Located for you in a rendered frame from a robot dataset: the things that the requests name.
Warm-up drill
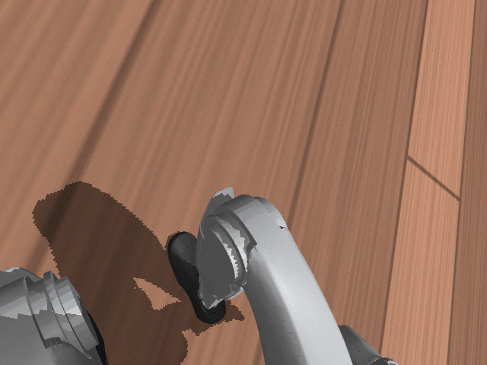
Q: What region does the right robot hand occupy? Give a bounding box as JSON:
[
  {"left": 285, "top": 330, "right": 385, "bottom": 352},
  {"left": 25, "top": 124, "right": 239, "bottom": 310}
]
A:
[{"left": 338, "top": 325, "right": 382, "bottom": 365}]

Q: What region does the left robot foot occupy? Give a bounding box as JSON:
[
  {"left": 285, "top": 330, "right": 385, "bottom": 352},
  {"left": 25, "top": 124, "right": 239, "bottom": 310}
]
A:
[{"left": 86, "top": 310, "right": 109, "bottom": 365}]

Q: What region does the right robot foot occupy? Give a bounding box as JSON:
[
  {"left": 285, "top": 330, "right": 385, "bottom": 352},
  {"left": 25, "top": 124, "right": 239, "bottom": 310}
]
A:
[{"left": 167, "top": 232, "right": 226, "bottom": 324}]

